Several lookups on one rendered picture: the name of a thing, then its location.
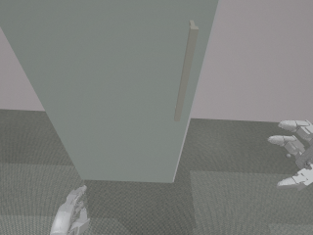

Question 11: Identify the right robot hand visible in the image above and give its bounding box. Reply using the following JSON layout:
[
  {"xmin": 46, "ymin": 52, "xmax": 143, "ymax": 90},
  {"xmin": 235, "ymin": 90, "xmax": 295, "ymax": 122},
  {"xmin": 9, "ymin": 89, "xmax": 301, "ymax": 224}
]
[{"xmin": 267, "ymin": 119, "xmax": 313, "ymax": 191}]

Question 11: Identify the left robot hand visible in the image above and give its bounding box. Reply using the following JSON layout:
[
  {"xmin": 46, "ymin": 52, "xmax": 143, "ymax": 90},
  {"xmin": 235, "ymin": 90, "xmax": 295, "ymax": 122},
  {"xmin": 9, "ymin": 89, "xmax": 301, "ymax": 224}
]
[{"xmin": 50, "ymin": 185, "xmax": 90, "ymax": 235}]

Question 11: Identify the handle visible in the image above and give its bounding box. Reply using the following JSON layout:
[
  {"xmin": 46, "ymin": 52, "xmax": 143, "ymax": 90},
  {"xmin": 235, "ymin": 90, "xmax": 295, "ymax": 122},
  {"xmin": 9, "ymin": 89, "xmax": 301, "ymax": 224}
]
[{"xmin": 174, "ymin": 20, "xmax": 199, "ymax": 121}]

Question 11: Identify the fridge door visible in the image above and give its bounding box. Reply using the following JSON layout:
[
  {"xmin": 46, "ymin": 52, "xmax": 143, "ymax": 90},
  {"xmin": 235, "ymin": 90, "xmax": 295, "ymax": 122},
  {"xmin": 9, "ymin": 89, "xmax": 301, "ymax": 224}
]
[{"xmin": 0, "ymin": 0, "xmax": 219, "ymax": 183}]

